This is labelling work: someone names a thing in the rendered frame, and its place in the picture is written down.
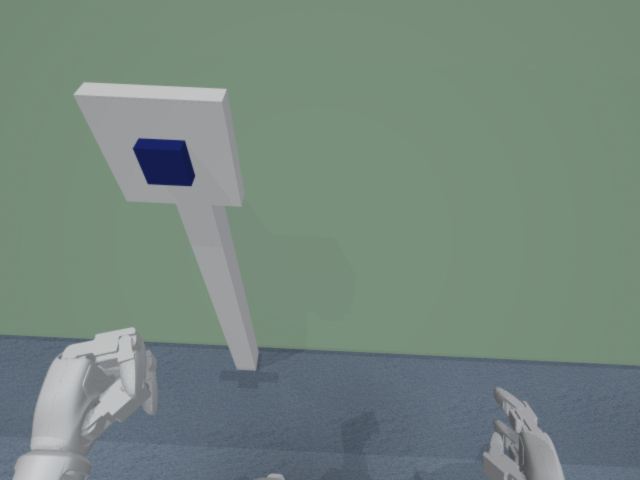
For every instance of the robot left hand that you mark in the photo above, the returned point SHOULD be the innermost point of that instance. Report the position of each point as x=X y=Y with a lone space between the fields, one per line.
x=65 y=418

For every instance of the panel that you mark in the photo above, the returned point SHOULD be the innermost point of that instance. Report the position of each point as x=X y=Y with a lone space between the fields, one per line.
x=118 y=115

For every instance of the left robot forearm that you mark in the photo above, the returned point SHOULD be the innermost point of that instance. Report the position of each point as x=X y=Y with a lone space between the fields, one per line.
x=52 y=465

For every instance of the button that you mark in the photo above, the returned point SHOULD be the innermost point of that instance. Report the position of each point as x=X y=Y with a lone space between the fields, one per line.
x=164 y=162

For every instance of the robot right hand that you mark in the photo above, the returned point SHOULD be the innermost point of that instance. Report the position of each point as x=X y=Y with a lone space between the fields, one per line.
x=532 y=455

